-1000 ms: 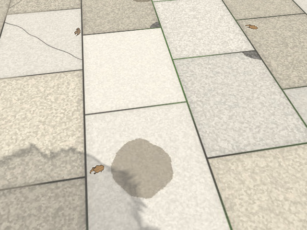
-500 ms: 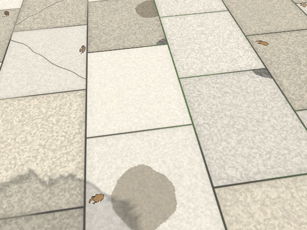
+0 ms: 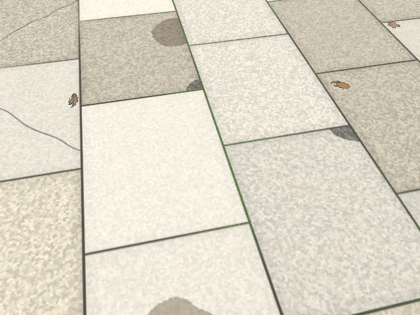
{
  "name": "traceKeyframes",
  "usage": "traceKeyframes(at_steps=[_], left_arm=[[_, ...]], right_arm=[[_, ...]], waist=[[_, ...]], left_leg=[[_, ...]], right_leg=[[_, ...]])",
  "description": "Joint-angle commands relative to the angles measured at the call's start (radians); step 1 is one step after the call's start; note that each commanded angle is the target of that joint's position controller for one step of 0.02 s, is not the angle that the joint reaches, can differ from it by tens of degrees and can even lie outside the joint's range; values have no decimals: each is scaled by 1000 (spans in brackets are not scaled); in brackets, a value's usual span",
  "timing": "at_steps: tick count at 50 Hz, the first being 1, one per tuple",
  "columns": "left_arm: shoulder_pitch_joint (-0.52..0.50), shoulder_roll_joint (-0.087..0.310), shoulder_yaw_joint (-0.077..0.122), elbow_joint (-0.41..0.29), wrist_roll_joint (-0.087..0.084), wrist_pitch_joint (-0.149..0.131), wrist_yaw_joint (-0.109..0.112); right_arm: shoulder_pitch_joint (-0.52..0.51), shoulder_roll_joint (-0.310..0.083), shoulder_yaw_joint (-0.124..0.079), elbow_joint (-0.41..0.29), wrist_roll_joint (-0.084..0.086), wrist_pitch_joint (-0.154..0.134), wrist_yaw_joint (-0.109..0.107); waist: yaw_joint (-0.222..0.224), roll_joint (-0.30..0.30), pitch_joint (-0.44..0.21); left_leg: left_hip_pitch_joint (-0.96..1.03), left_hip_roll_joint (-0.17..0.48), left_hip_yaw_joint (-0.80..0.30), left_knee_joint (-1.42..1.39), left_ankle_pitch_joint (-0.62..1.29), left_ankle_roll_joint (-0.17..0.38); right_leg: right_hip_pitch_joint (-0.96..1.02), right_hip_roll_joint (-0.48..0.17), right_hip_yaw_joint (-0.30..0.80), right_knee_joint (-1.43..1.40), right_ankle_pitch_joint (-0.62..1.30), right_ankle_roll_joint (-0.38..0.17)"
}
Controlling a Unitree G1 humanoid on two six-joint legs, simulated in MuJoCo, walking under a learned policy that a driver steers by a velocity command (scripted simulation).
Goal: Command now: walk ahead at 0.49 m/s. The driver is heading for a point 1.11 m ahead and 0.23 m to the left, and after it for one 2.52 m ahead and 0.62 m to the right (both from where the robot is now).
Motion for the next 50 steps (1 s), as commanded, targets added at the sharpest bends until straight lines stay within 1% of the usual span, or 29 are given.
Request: traceKeyframes(at_steps=[1, 6, 9, 11, 13, 14, 15, 16, 17, 18, 19, 20, 21, 23, 26, 29, 32, 35, 38, 41, 42, 43, 44, 45, 46, 47, 48, 49, 50], left_arm=[[33, 44, 13, -43, 12, 5, 7], [-157, 28, 5, -93, 0, -8, -10], [-237, 34, 1, -123, -9, -12, -29], [-255, 47, 3, -141, -10, -20, -42], [-194, 75, 15, -135, -10, -29, -49], [-93, 104, 32, -107, -7, -32, -47], [97, 163, 61, -51, -6, -34, -41], [265, 275, 88, -25, 17, -32, -34], [306, 247, 81, -11, 14, -26, -38], [245, 166, 56, -22, 12, -30, -38], [152, 125, 42, -44, 11, -30, -36], [71, 93, 30, -52, 12, -33, -40], [29, 65, 23, -54, 14, -37, -43], [25, 50, 22, -30, 25, -42, -44], [59, 84, 34, 0, 33, -46, -31], [76, 94, 37, 13, 35, -39, -13], [92, 111, 39, 19, 30, -32, 1], [152, 125, 44, 42, 21, -18, 10], [182, 138, 51, 53, 11, 5, 12], [138, 178, 62, 33, 3, 21, 19], [121, 194, 66, 25, 1, 28, 24], [95, 208, 69, 16, -2, 33, 25], [81, 206, 66, 1, -4, 29, 25], [153, 69, 29, -40, 34, 7, 7], [137, 65, 15, -81, 1, -44, -10], [3, 128, 33, -114, -35, -73, -21], [-28, 126, 30, -128, -36, -83, -20], [-24, 126, 36, -113, -12, -79, -11], [-2, 138, 47, -111, 5, -64, -6]], right_arm=[[-37, -131, -21, -54, 1, -17, -20], [61, -165, -27, -31, 20, -1, -36], [109, -168, -29, -9, 26, 11, -37], [116, -173, -34, -2, 26, 21, -39], [93, -189, -40, -5, 27, 32, -41], [70, -186, -37, -11, 24, 37, -41], [60, -153, -25, -24, 12, 39, -41], [133, -61, 6, -50, 3, 26, -34], [179, -14, 23, -36, 23, 1, -30], [104, -138, -10, -45, 51, -15, -28], [26, -163, -19, -71, 62, -19, -31], [-9, -149, -22, -75, 52, -11, -39], [-9, -138, -31, -73, 41, 5, -44], [35, -88, -32, -58, 41, 35, -42], [-4, -74, -39, -83, 39, 55, -43], [-87, -72, -45, -120, 32, 54, -37], [-181, -58, -40, -156, 25, 50, -21], [-282, -40, -30, -206, 23, 50, -2], [-348, -35, -28, -257, 28, 50, 19], [-313, -67, -44, -286, 31, 53, 33], [-242, -94, -59, -279, 34, 56, 33], [-115, -140, -84, -253, 36, 57, 29], [50, -213, -122, -212, 34, 61, 12], [99, -320, -143, -197, 34, 65, -9], [107, -309, -128, -228, 20, 50, -6], [99, -235, -109, -222, 10, 41, -4], [31, -189, -97, -230, 19, 33, -4], [-54, -156, -86, -252, 24, 29, -2], [-102, -128, -75, -269, 21, 28, -4]], waist=[[46, 80, 54], [-24, 82, 58], [-50, 90, 80], [-43, 97, 83], [3, 116, 51], [62, 115, -6], [138, 87, -127], [153, -103, -299], [144, -262, -396], [148, -154, -274], [119, -97, -171], [85, -27, -102], [54, -34, -59], [22, -51, -27], [14, -23, 11], [26, -15, 36], [53, -9, 62], [92, 8, 97], [104, 6, 113], [48, -44, 52], [3, -68, 4], [-72, -69, -68], [-154, -21, -150], [-73, 246, -222], [-60, 242, -387], [-101, 148, -285], [-61, 92, -174], [-7, 15, -109], [31, 20, -84]], left_leg=[[-96, 281, -213, -204, 69, 170], [16, 271, -161, -183, 76, 123], [112, 307, -170, -142, 59, 118], [173, 339, -184, -99, 72, 107], [197, 349, -186, -22, 194, 88], [185, 315, -154, 98, 363, 67], [94, 252, -102, 328, 421, 37], [-270, 127, -29, 735, 118, -30], [-512, 23, -129, 968, -421, -46], [-599, 81, -224, 1067, -389, -23], [-604, 135, -203, 1052, -293, -10], [-559, 175, -186, 991, -209, -17], [-512, 207, -188, 927, -153, -21], [-438, 216, -181, 897, -97, -29], [-515, 211, -201, 847, -4, -40], [-579, 199, -206, 704, 120, -51], [-564, 193, -146, 542, 220, -49], [-605, 193, -97, 446, 214, -36], [-634, 182, -43, 394, 123, -15], [-459, 104, 52, 375, -16, 32], [-352, 64, 78, 381, -64, 54], [-171, 27, 83, 330, -45, 86], [117, 38, -5, 250, 6, 130], [464, 297, -461, 239, 6, 263], [609, 449, -924, 43, -121, 397], [556, 410, -798, 5, -78, 322], [405, 368, -639, 8, -4, 276], [242, 322, -529, 0, 88, 240], [131, 289, -460, -19, 159, 222]], right_leg=[[-32, -42, 1, -139, 153, 28], [2, 12, -44, -464, 305, 38], [-5, 28, -46, -552, 258, 30], [5, 37, -45, -596, 185, 6], [114, 67, -68, -636, 114, -24], [255, 101, -96, -658, 101, -46], [514, 81, -68, -645, 121, -85], [931, -182, 290, -654, 82, -211], [1074, -307, 656, -812, -46, -293], [967, -278, 568, -832, -76, -239], [824, -247, 399, -845, -12, -195], [686, -202, 280, -888, 56, -169], [602, -161, 189, -927, 89, -145], [512, -119, 76, -974, 168, -132], [510, -118, -30, -996, 305, -138], [544, -114, -101, -1010, 327, -127], [569, -109, -169, -1026, 314, -108], [669, -140, -206, -1006, 346, -104], [775, -172, -237, -945, 436, -99], [786, -171, -286, -792, 851, -73], [777, -167, -296, -679, 1000, -63], [728, -147, -305, -502, 1037, -45], [552, -99, -308, -240, 839, -4], [119, 59, -276, 138, -87, 50], [-84, 184, -23, 340, -408, 52], [-185, 121, 50, 337, -321, 22], [-180, 74, 39, 245, -223, 4], [-109, 35, 32, 159, -168, 11], [-31, 9, 32, 93, -135, 22]])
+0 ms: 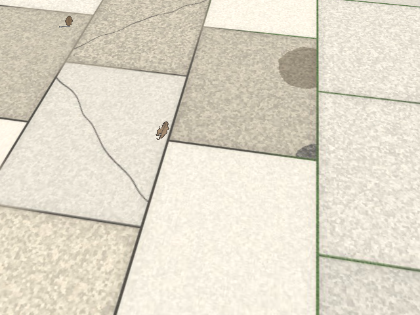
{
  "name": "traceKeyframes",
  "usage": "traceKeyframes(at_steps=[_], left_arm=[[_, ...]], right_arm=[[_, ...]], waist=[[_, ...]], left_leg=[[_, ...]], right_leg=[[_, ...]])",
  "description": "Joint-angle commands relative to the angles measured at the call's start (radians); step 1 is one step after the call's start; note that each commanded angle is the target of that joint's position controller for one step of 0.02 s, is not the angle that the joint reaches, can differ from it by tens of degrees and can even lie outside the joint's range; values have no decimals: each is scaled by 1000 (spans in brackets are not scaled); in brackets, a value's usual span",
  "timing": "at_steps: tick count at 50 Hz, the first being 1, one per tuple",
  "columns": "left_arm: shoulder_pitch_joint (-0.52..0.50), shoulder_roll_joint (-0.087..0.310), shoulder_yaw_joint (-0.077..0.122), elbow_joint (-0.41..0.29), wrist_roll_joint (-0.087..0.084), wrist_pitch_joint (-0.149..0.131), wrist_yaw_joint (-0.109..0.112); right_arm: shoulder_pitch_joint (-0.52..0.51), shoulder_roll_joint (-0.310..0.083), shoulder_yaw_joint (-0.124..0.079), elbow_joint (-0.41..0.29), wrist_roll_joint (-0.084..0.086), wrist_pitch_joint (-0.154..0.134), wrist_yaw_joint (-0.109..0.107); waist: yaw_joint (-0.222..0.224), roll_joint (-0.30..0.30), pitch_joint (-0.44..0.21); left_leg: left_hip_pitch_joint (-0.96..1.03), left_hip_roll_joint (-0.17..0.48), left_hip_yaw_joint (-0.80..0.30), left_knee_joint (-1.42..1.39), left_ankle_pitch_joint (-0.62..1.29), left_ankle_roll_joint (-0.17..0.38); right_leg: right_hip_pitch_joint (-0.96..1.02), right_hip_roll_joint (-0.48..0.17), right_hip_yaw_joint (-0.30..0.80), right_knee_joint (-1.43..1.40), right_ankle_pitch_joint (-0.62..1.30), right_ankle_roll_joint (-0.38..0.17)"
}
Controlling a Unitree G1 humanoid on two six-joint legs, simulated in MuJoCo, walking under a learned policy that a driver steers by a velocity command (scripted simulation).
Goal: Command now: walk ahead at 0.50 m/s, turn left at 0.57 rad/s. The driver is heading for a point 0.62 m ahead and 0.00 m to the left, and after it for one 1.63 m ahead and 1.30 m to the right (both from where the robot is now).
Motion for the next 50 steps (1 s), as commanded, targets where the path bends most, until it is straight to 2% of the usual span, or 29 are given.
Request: traceKeyframes(at_steps=[1, 3, 5, 9, 11, 14, 17, 18, 19, 20, 21, 22, 23, 24, 25, 26, 29, 31, 34, 37, 41, 43, 44, 45, 46, 47, 48, 49, 50], left_arm=[[-4, 124, 37, -96, 20, -12, 3], [-10, 99, 35, -113, 32, 10, 6], [-67, 79, 28, -134, 38, 20, 10], [-203, 45, 11, -166, 29, 15, -2], [-260, 49, 8, -182, 19, 10, -12], [-320, 75, 11, -212, 16, -1, -27], [-293, 98, 16, -220, 16, -14, -40], [-240, 112, 23, -209, 16, -16, -39], [-130, 135, 38, -176, 19, -18, -36], [34, 177, 52, -143, 31, -19, -31], [189, 256, 73, -121, 43, -13, -27], [237, 215, 66, -84, 21, -3, -35], [174, 148, 45, -98, 3, 2, -34], [94, 119, 34, -117, 9, 12, -31], [38, 103, 24, -123, 19, 16, -34], [8, 85, 16, -127, 28, 12, -37], [11, 98, 18, -110, 25, 4, -39], [36, 128, 26, -94, 22, 4, -31], [76, 142, 29, -75, 14, 17, -20], [146, 149, 29, -46, 1, 28, -15], [200, 158, 32, -23, -5, 49, -7], [190, 175, 39, -22, -6, 59, 1], [176, 184, 43, -24, -6, 64, 3], [163, 173, 38, -29, -4, 65, 4], [145, 130, 23, -48, 8, 62, 2], [210, 35, -4, -83, 15, 48, 2], [256, 46, -7, -88, -8, 33, -1], [195, 141, 20, -88, -28, 34, 0], [129, 147, 25, -102, -24, 40, 0]], right_arm=[[19, -83, -15, -74, -4, -18, -9], [35, -111, -21, -76, 0, -22, -20], [70, -133, -25, -67, -3, -23, -36], [145, -119, -17, -41, 2, -16, -47], [174, -128, -15, -27, 1, -17, -46], [212, -133, -14, -5, 2, -14, -46], [214, -149, -19, 5, -1, -3, -54], [194, -156, -20, 1, -2, 0, -55], [170, -150, -16, -6, -3, 3, -54], [146, -123, -3, -25, -11, 2, -51], [251, -56, 18, -32, -12, -11, -47], [299, -47, 28, -18, 7, -25, -42], [214, -135, 9, -31, 22, -32, -38], [119, -141, 9, -56, 21, -35, -36], [71, -126, 9, -67, 5, -34, -36], [75, -120, 3, -66, -8, -29, -39], [122, -72, 9, -51, -8, -11, -43], [63, -65, 13, -73, -14, -10, -47], [-33, -46, 21, -95, -15, -16, -43], [-144, -32, 27, -124, -11, -27, -34], [-245, -48, 25, -160, 0, -46, -12], [-224, -78, 16, -161, 1, -58, -6], [-179, -94, 9, -149, 0, -63, -7], [-74, -127, -9, -118, -4, -66, -14], [87, -181, -28, -89, -20, -70, -24], [227, -277, -52, -73, -39, -61, -34], [252, -237, -42, -60, -29, -50, -31], [195, -159, -20, -67, -20, -46, -32], [136, -120, -7, -72, -15, -43, -34]], waist=[[24, -2, -122], [35, 9, -102], [19, 30, -80], [-49, 78, -64], [-78, 92, -46], [-98, 93, -20], [-70, 111, -22], [-37, 121, -46], [22, 112, -111], [95, 78, -241], [99, -123, -403], [94, -305, -449], [103, -180, -284], [87, -84, -168], [56, -25, -79], [25, -34, -61], [-10, -79, -65], [-1, -64, -53], [29, -55, -46], [68, -54, -22], [88, -68, 0], [57, -88, -12], [25, -99, -33], [-30, -91, -93], [-104, -57, -225], [-117, 153, -389], [-103, 318, -473], [-106, 201, -317], [-89, 144, -212]], left_leg=[[279, 269, -400, -298, 238, 200], [197, 247, -349, -320, 314, 203], [168, 227, -286, -332, 365, 190], [174, 178, -213, -321, 292, 121], [195, 199, -235, -322, 208, 113], [317, 260, -295, -271, 206, 115], [417, 306, -335, -208, 322, 94], [419, 296, -324, -159, 451, 81], [403, 251, -287, -48, 605, 61], [288, 198, -243, 162, 567, 31], [-50, 59, -161, 533, 209, -42], [-282, -6, -181, 731, -379, -66], [-388, 64, -213, 810, -342, -58], [-394, 118, -166, 789, -247, -53], [-366, 155, -137, 717, -182, -56], [-314, 189, -136, 651, -136, -58], [-243, 211, -104, 557, -83, -81], [-288, 222, -93, 462, -5, -101], [-290, 215, -76, 271, 159, -111], [-234, 176, -60, 101, 258, -118], [-205, 139, -66, -17, 220, -115], [-138, 128, -75, -65, 154, -100], [-59, 116, -64, -89, 127, -87], [104, 105, -48, -121, 122, -61], [373, 202, -126, -70, 152, -9], [769, 450, -446, -62, 133, 103], [821, 547, -736, -176, -26, 183], [694, 507, -626, -208, -120, 142], [556, 467, -486, -235, -116, 106]], right_leg=[[-260, -77, 68, -69, 86, 7], [-236, -74, 45, -159, 120, 40], [-257, -64, 21, -279, 223, 64], [-210, -22, 0, -582, 485, 56], [-191, -5, -6, -662, 543, 46], [-251, 2, 7, -725, 484, 13], [-232, 17, 0, -769, 363, -31], [-150, 39, -20, -786, 333, -50], [10, 65, -45, -818, 362, -77], [276, -23, 39, -776, 415, -135], [674, -241, 381, -772, 364, -272], [786, -353, 712, -924, 168, -341], [671, -323, 655, -960, 8, -291], [516, -285, 514, -982, 22, -250], [366, -239, 418, -1022, 111, -236], [286, -205, 357, -1046, 193, -221], [199, -157, 232, -1099, 356, -228], [206, -157, 183, -1119, 449, -237], [233, -129, 107, -1125, 501, -207], [236, -111, 95, -1110, 467, -189], [306, -152, 161, -1044, 429, -187], [335, -175, 204, -994, 436, -169], [331, -172, 210, -949, 481, -158], [303, -130, 186, -843, 576, -134], [177, -71, 144, -621, 522, -99], [-175, 67, 37, -250, 177, -30], [-356, 84, 96, -53, -203, -16], [-429, 25, 122, 31, -142, -17], [-432, -16, 93, 27, -55, -17]])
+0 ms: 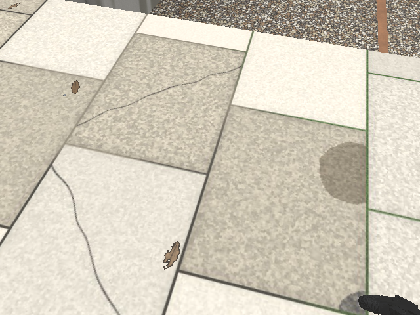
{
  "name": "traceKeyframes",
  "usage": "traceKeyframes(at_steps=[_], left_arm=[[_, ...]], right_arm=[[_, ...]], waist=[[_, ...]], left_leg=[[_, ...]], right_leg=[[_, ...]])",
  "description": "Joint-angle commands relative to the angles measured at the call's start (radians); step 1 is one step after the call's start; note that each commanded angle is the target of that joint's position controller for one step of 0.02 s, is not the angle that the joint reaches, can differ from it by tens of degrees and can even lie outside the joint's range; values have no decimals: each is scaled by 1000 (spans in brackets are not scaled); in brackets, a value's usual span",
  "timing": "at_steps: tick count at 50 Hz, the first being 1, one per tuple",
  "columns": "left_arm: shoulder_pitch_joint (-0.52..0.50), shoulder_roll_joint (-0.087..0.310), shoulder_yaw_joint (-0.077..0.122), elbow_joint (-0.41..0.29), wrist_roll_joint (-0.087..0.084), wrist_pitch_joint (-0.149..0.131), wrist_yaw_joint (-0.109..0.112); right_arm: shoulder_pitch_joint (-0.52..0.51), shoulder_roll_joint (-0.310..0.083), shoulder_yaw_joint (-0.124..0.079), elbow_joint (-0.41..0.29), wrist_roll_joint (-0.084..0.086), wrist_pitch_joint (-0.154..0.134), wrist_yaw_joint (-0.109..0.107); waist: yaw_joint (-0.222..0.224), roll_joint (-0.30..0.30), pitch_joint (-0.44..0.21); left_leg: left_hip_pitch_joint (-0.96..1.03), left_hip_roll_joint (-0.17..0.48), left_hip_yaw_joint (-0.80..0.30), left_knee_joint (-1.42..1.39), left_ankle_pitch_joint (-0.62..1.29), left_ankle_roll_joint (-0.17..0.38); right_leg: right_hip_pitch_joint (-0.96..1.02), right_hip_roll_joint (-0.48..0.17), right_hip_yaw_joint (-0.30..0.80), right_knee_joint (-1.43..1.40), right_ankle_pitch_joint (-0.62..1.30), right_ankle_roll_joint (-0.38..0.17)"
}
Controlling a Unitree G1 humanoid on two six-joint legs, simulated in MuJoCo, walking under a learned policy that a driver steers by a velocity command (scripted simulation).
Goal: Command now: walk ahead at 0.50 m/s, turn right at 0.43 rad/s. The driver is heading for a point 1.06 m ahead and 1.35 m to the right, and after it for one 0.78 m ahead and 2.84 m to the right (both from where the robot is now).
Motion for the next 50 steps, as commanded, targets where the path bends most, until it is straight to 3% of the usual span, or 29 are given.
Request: traceKeyframes(at_steps=[1, 2, 4, 6, 9, 12, 17, 19, 20, 21, 22, 23, 24, 25, 26, 27, 28, 29, 32, 37, 40, 42, 44, 45, 46, 47, 48, 49, 50], left_arm=[[-78, 114, 29, -115, -3, -16, 3], [-79, 102, 35, -116, 4, -3, 3], [-61, 58, 31, -122, 2, 22, -2], [-82, 50, 33, -142, 6, 35, -1], [-143, 44, 32, -170, 11, 34, -10], [-251, 26, 21, -205, 12, 26, -33], [-375, 40, 19, -278, 12, 30, -59], [-356, 65, 31, -293, 14, 33, -63], [-298, 88, 45, -286, 15, 36, -62], [-159, 126, 70, -252, 12, 37, -58], [17, 201, 108, -203, 10, 43, -41], [34, 333, 132, -199, 1, 43, -25], [50, 301, 112, -243, 11, 23, -33], [31, 224, 89, -232, 19, 8, -40], [-12, 191, 79, -231, 16, 0, -39], [-89, 157, 68, -244, 16, 0, -36], [-144, 126, 56, -264, 25, 0, -33], [-166, 120, 53, -277, 32, 0, -30], [-148, 149, 61, -271, 23, -7, -13], [-80, 165, 67, -243, 13, 2, 9], [-36, 169, 70, -222, 7, 8, 9], [-26, 159, 69, -215, 5, 14, 12], [-40, 159, 70, -217, 8, 21, 15], [-55, 143, 65, -222, 8, 25, 16], [-63, 104, 51, -232, 13, 23, 14], [-52, 43, 28, -253, 31, 21, 12], [80, 19, 19, -284, -6, 12, 13], [63, 127, 38, -249, -13, 14, 17], [-40, 170, 50, -259, -4, 20, 15]], right_arm=[[198, -117, -39, 18, 5, 8, -8], [152, -93, -32, 20, 0, 4, -5], [114, -101, -39, 33, -5, -5, -3], [114, -124, -48, 50, -9, -14, -6], [136, -148, -57, 76, -10, -11, -17], [159, -176, -63, 90, -4, -1, -25], [220, -224, -79, 124, 22, 29, -27], [211, -250, -87, 125, 31, 43, -29], [202, -264, -91, 123, 36, 50, -31], [185, -263, -89, 120, 41, 59, -33], [203, -231, -76, 113, 28, 57, -36], [269, -95, -33, 56, -19, 38, -28], [226, -118, -24, 35, 7, -6, -16], [115, -187, -42, 8, 48, -27, -6], [92, -174, -35, 1, 45, -39, -7], [95, -173, -37, 15, 19, -40, -15], [110, -187, -47, 23, 5, -30, -19], [124, -187, -50, 23, 2, -15, -16], [104, -145, -41, 11, -11, 11, -17], [-75, -104, -20, -35, -2, 8, -6], [-137, -123, -23, -61, 11, -2, 5], [-136, -148, -32, -68, 13, -10, 12], [-91, -168, -44, -63, 16, -20, 13], [-22, -177, -53, -44, 14, -25, 10], [78, -206, -68, -26, 2, -30, 4], [233, -265, -82, -12, -10, -30, -5], [296, -324, -97, 23, -17, -15, 4], [260, -222, -74, 2, 5, -11, 8], [224, -169, -60, -7, 9, -4, 3]], waist=[[-116, 123, -99], [-84, 140, -51], [-49, 150, -15], [-37, 114, -1], [-49, 88, 10], [-89, 75, 35], [-125, 76, 74], [-96, 101, 45], [-57, 118, 0], [25, 104, -72], [99, 49, -168], [15, -236, -217], [42, -192, -404], [73, -96, -295], [42, -61, -200], [-6, 3, -138], [-45, -6, -108], [-67, -18, -97], [-78, -2, -68], [-11, -49, -17], [13, -64, -6], [6, -75, -8], [-23, -107, -17], [-61, -113, -38], [-110, -96, -111], [-163, 38, -252], [-91, 402, -333], [-113, 262, -239], [-136, 169, -130]], left_leg=[[458, 324, -388, -273, -92, 176], [363, 290, -308, -315, -47, 163], [256, 271, -202, -377, 37, 165], [244, 273, -121, -400, 131, 176], [284, 261, -14, -404, 208, 169], [308, 249, 74, -402, 211, 146], [461, 301, 122, -347, 250, 118], [502, 305, 154, -246, 502, 96], [507, 296, 174, -140, 680, 83], [470, 262, 208, 50, 779, 58], [284, 221, 220, 317, 635, 14], [-175, 59, 196, 698, -201, -56], [-329, -35, -70, 870, -451, -55], [-429, 18, -116, 881, -362, -30], [-422, 60, -108, 807, -277, -9], [-355, 97, -109, 718, -216, -10], [-273, 120, -114, 652, -180, -13], [-222, 124, -114, 618, -160, -20], [-194, 103, -87, 479, -82, -62], [-137, 35, -80, 115, 210, -85], [-92, 9, -93, 21, 236, -76], [-69, 2, -110, -28, 187, -60], [-4, -5, -104, -53, 100, -34], [88, -11, -86, -91, 95, -14], [261, 38, -115, -94, 90, 22], [520, 221, -297, -86, 41, 82], [765, 409, -776, -205, -225, 230], [711, 404, -794, -244, -410, 210], [598, 365, -628, -248, -363, 169]], right_leg=[[-476, -112, 20, 240, 90, 0], [-435, -139, 24, 197, 137, 2], [-373, -156, 14, 175, 191, 13], [-397, -160, 23, 139, 258, 25], [-429, -158, 19, -1, 402, 32], [-394, -144, -38, -182, 520, 20], [-409, -122, -102, -326, 417, -24], [-332, -74, -153, -349, 312, -60], [-237, -31, -188, -355, 266, -82], [-50, 25, -218, -419, 305, -114], [255, 24, -145, -443, 355, -157], [579, -245, 368, -511, 281, -311], [691, -367, 775, -693, 139, -422], [645, -341, 648, -719, 185, -356], [514, -299, 510, -706, 254, -319], [367, -258, 407, -706, 345, -284], [252, -228, 337, -725, 442, -269], [186, -212, 314, -748, 480, -269], [87, -180, 234, -780, 577, -276], [38, -115, 173, -772, 436, -210], [64, -136, 229, -735, 375, -195], [115, -154, 287, -682, 349, -183], [143, -161, 335, -622, 369, -167], [136, -137, 335, -569, 392, -148], [93, -86, 296, -437, 418, -114], [-45, -12, 195, -141, 242, -71], [-393, 88, 98, 149, -135, -19], [-504, 8, 125, 275, -85, -3], [-524, -23, 98, 299, 10, 3]])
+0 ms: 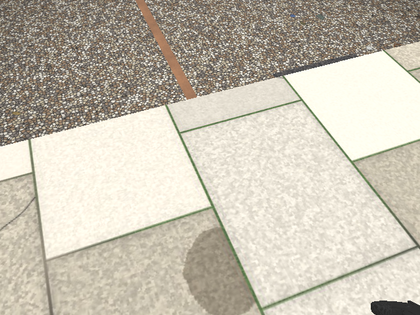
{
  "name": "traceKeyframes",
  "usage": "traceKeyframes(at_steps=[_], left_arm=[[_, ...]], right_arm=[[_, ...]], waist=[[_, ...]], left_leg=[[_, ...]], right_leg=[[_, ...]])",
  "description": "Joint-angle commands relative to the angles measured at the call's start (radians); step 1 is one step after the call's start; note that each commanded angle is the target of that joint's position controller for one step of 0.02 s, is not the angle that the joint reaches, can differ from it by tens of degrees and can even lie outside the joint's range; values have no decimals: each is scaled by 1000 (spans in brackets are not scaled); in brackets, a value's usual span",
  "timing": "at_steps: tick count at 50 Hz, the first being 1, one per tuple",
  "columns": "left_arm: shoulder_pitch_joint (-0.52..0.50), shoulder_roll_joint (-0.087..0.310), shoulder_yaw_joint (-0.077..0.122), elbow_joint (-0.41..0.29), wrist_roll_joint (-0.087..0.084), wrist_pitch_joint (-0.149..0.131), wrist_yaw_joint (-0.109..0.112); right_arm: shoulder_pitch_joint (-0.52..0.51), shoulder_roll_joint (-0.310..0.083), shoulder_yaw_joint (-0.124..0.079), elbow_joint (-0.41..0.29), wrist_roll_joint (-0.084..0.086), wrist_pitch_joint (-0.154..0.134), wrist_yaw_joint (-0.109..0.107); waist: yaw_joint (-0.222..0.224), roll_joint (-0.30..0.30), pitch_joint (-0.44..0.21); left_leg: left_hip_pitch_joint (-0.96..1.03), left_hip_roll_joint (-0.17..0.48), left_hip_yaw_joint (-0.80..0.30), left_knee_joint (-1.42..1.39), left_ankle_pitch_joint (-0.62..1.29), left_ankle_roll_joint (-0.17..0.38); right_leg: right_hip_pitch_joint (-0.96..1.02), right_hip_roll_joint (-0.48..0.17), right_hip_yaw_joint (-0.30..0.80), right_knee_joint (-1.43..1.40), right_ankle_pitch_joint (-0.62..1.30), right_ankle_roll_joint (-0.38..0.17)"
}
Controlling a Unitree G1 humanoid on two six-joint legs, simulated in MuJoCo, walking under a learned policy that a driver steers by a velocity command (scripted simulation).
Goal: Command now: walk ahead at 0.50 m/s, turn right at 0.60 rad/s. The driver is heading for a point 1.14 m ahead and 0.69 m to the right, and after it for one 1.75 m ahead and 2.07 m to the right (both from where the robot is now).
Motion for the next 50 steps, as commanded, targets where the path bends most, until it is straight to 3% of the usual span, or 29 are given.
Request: traceKeyframes(at_steps=[1, 2, 3, 5, 9, 13, 16, 18, 20, 21, 22, 23, 24, 25, 26, 27, 28, 29, 31, 33, 38, 40, 43, 45, 46, 47, 48, 49, 50], left_arm=[[-50, 142, 27, -100, 5, -12, 2], [-81, 129, 30, -112, 13, -11, -2], [-75, 111, 29, -116, 7, -8, -10], [-76, 75, 23, -122, -1, 1, -16], [-142, 51, 13, -150, 7, 6, -20], [-246, 31, 1, -168, 8, -7, -44], [-333, 20, -6, -199, 5, -10, -64], [-356, 32, -2, -218, 4, -8, -74], [-316, 68, 16, -220, 10, -3, -77], [-238, 98, 33, -205, 13, 1, -75], [-80, 142, 61, -163, 11, 5, -67], [92, 214, 94, -119, 7, 16, -47], [43, 330, 103, -129, -1, 7, -40], [79, 249, 78, -160, 5, -12, -47], [49, 195, 59, -143, 15, -27, -52], [-6, 173, 51, -142, 12, -34, -51], [-75, 146, 42, -151, 14, -35, -49], [-117, 124, 32, -166, 26, -36, -46], [-137, 127, 31, -163, 26, -41, -38], [-114, 142, 34, -145, 22, -43, -24], [-42, 162, 39, -100, 12, -31, -3], [-8, 168, 42, -79, 7, -28, -2], [12, 153, 39, -60, 3, -19, 1], [-3, 151, 41, -58, 6, -11, 4], [-17, 131, 34, -62, 7, -8, 3], [-24, 82, 16, -73, 14, -10, -1], [62, 22, -3, -95, 10, -15, 0], [124, 51, -8, -107, -7, -23, 2], [63, 142, 14, -88, -13, -20, 2]], right_arm=[[163, -119, -38, -23, 0, 12, -8], [137, -99, -32, -15, -4, 16, -11], [127, -93, -28, -9, -10, 15, -14], [131, -95, -30, 7, -4, 7, -16], [152, -142, -45, 40, -3, 5, -21], [164, -166, -47, 60, 2, 20, -27], [209, -192, -52, 83, 13, 34, -30], [219, -211, -58, 93, 25, 46, -29], [210, -243, -68, 92, 35, 58, -35], [205, -258, -72, 89, 40, 65, -39], [189, -251, -69, 84, 44, 71, -43], [204, -207, -51, 70, 22, 66, -46], [293, -57, -2, 5, -20, 42, -31], [198, -137, -10, -5, 12, 4, -16], [103, -183, -24, -36, 48, -13, -9], [90, -167, -16, -38, 38, -22, -13], [95, -167, -20, -26, 12, -22, -20], [117, -175, -26, -19, 3, -11, -20], [134, -159, -26, -16, -5, 11, -20], [98, -131, -18, -25, -14, 25, -23], [-95, -85, 3, -72, -5, 21, -11], [-143, -94, 2, -90, 6, 15, -3], [-150, -129, -13, -101, 11, 4, 5], [-93, -147, -26, -92, 13, -4, 5], [-11, -160, -37, -71, 10, -8, -1], [109, -196, -52, -57, -6, -14, -7], [249, -277, -72, -44, -26, -10, -16], [296, -266, -74, -14, -4, 3, -5], [246, -176, -52, -33, 10, 9, -7]], waist=[[-108, 104, -61], [-94, 101, -16], [-73, 130, -6], [-66, 147, 2], [-72, 105, 16], [-109, 95, 42], [-139, 89, 74], [-131, 97, 85], [-86, 129, 43], [-35, 140, -8], [57, 118, -88], [129, 30, -179], [-12, -257, -253], [68, -146, -386], [76, -90, -239], [31, -19, -149], [-13, 14, -96], [-49, -4, -76], [-74, -13, -61], [-71, -4, -36], [2, -39, 6], [22, -48, 13], [15, -67, 11], [-18, -102, 2], [-62, -103, -30], [-119, -66, -136], [-125, 134, -298], [-105, 370, -349], [-124, 228, -207]], left_leg=[[485, 366, -480, -268, -229, 153], [406, 331, -394, -289, -129, 151], [351, 306, -320, -311, -69, 142], [318, 289, -224, -351, 8, 153], [349, 307, -96, -382, 172, 174], [373, 278, 50, -380, 239, 141], [425, 297, 103, -372, 252, 127], [477, 319, 129, -340, 342, 114], [515, 322, 170, -222, 665, 94], [517, 315, 189, -96, 821, 83], [448, 286, 219, 104, 848, 57], [206, 248, 216, 400, 572, 15], [-247, 44, 139, 753, -391, -41], [-348, 30, -89, 862, -433, -28], [-421, 72, -92, 845, -331, -10], [-385, 113, -88, 756, -242, -1], [-320, 141, -87, 672, -194, -10], [-251, 161, -94, 627, -159, -17], [-200, 159, -79, 560, -133, -46], [-195, 144, -61, 467, -67, -75], [-122, 73, -51, 104, 230, -92], [-86, 52, -59, 38, 260, -85], [-66, 41, -89, -36, 188, -59], [6, 35, -80, -59, 96, -29], [120, 32, -60, -100, 99, -4], [337, 122, -128, -81, 94, 47], [706, 348, -446, -96, -6, 170], [810, 477, -814, -207, -274, 257], [699, 446, -738, -246, -413, 220]], right_leg=[[-506, -117, -27, 289, 110, 21], [-487, -143, -29, 245, 156, 24], [-443, -168, -36, 219, 184, 23], [-429, -183, -63, 185, 208, 29], [-494, -197, -72, 56, 328, 49], [-447, -184, -134, -168, 511, 40], [-422, -169, -186, -284, 519, 20], [-403, -153, -212, -333, 456, -6], [-296, -94, -265, -356, 351, -48], [-188, -53, -291, -369, 312, -75], [33, -9, -301, -439, 375, -113], [351, -80, -150, -453, 396, -164], [650, -343, 424, -541, 239, -340], [689, -405, 651, -682, 105, -377], [594, -379, 510, -703, 179, -323], [445, -335, 388, -703, 277, -291], [313, -297, 298, -709, 383, -266], [221, -268, 243, -729, 467, -256], [127, -249, 202, -761, 558, -266], [60, -223, 141, -772, 606, -264], [6, -154, 82, -753, 482, -192], [18, -170, 120, -734, 436, -182], [108, -201, 209, -651, 400, -167], [135, -209, 253, -589, 436, -150], [124, -176, 241, -523, 479, -127], [57, -124, 189, -335, 471, -92], [-222, -2, 54, 2, 218, -17], [-457, 5, 5, 227, -95, 13], [-534, -58, 23, 316, -22, 24]])
Velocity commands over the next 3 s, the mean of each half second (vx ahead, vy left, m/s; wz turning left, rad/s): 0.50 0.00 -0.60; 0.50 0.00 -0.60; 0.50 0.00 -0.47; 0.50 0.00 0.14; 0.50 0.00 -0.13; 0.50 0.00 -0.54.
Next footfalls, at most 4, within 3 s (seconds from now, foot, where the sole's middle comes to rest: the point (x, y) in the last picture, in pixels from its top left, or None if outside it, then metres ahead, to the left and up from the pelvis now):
0.46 right None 0.36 -0.19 -0.76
0.94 left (265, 252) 0.70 -0.13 -0.76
1.46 right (381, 254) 0.72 -0.52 -0.76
1.98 left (377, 166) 1.10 -0.59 -0.76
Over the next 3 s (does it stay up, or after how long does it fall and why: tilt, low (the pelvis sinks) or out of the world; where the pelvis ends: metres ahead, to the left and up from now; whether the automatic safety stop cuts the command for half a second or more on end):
stays up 1.32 -0.98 0.00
